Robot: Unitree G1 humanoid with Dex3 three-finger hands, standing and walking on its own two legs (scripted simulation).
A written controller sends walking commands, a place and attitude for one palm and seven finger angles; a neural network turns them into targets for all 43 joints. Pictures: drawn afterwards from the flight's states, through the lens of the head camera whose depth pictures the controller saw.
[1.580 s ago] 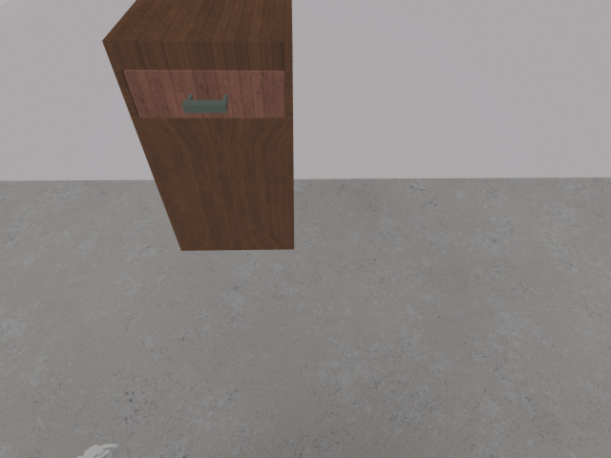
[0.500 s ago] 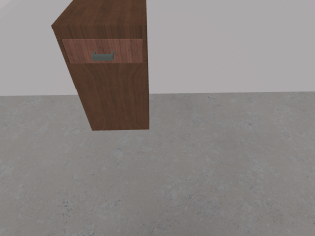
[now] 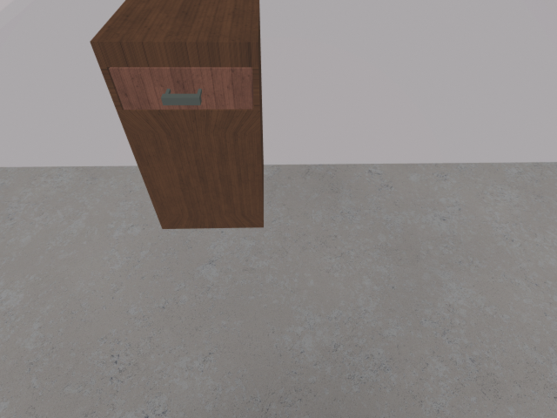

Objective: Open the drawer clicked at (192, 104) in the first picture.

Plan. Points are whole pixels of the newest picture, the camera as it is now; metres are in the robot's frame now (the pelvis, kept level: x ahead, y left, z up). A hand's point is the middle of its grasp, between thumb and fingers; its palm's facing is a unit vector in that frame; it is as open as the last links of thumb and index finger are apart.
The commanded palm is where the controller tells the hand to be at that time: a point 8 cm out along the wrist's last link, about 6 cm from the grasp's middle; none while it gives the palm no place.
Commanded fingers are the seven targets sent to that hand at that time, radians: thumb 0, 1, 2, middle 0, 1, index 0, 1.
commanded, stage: walk to a spot facing it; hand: left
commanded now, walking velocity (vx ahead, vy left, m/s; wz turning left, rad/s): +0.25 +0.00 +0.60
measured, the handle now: (182, 95) +1.01 +0.36 -0.07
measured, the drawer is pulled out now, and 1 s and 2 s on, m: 0.00 0.00 0.00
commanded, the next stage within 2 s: turn to face it in 0.40 s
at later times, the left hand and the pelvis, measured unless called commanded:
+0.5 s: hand out of the picture +0.06 +0.27 -0.18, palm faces +0.22 -0.96 -0.18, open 7.4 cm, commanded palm none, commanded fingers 0.00 0.90 0.90 -0.20 -0.30 -0.20 -0.30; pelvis +0.08 +0.07 -0.01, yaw +13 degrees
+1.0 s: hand (139, 374) +0.22 +0.27 -0.18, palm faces +0.25 -0.95 -0.21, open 7.3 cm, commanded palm none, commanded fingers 0.00 0.90 0.90 -0.20 -0.30 -0.20 -0.30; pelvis +0.21 +0.08 -0.01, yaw +12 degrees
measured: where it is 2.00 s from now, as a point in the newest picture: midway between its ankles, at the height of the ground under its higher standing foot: (246, 367)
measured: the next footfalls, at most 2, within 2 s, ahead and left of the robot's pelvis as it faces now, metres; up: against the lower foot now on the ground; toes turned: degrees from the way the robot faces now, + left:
right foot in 0.78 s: +0.32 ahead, +0.00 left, +0.00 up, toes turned +8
left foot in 1.08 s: +0.23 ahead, +0.22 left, +0.00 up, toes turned +15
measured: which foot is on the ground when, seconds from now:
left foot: down 0.00-0.80, up 0.82-1.00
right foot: down 0.00-0.30, up 0.32-0.76, down 0.78-1.00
